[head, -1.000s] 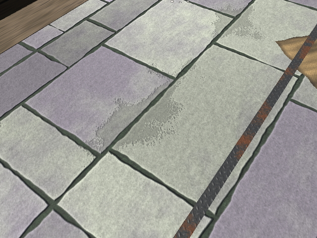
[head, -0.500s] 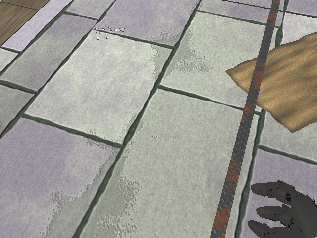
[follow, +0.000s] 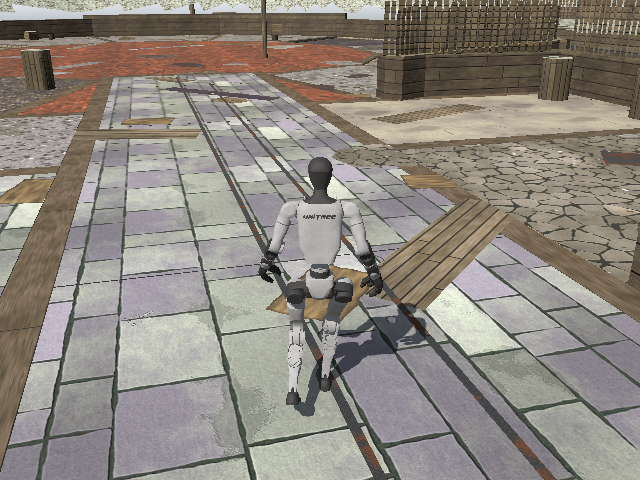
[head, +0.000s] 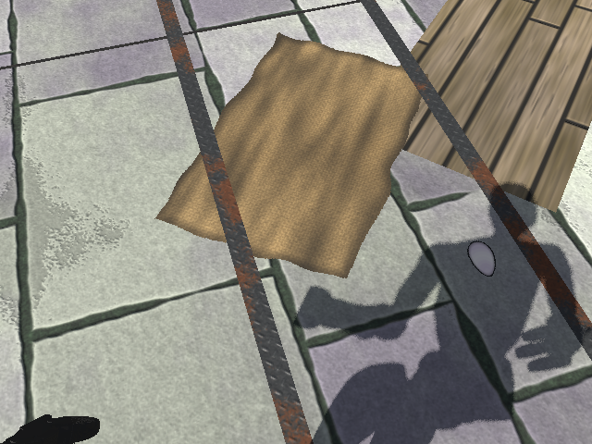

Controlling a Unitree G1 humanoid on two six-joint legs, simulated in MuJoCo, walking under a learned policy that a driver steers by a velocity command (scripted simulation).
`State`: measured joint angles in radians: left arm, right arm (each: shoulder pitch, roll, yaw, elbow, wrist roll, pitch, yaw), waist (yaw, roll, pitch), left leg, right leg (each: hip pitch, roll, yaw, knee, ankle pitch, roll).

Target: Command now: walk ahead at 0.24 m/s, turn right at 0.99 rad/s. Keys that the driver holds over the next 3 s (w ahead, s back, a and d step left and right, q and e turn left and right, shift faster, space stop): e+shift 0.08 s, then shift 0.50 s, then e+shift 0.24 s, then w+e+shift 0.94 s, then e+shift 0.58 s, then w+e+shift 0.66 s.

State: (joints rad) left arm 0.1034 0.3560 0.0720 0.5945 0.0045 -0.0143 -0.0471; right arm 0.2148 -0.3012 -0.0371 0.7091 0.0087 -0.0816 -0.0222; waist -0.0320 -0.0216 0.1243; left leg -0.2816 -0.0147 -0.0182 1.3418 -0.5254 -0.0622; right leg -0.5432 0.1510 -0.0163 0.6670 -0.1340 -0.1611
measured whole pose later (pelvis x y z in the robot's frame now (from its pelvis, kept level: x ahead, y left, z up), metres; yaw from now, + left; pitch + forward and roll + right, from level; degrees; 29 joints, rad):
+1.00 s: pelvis +0.17 +0.10 +0.03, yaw -33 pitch +3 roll +0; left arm 0.27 0.30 0.10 0.65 -0.04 0.03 0.04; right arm 0.13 -0.28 -0.09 0.64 0.03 -0.06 0.01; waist 0.01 0.00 -0.03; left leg -0.26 -0.05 -0.04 0.49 -0.29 0.00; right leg -0.34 0.08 0.26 0.64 -0.40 -0.02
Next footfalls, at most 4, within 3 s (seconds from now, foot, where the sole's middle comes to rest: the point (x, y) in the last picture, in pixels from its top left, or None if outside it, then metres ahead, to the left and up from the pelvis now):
0.34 left None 0.28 0.18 -0.74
0.68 right None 0.13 -0.04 -0.74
0.98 left None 0.24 0.18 -0.74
1.46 right None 0.33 -0.27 -0.74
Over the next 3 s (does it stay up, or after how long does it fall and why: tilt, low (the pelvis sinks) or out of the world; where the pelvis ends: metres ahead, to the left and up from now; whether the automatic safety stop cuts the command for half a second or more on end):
stays up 0.37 -0.96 0.03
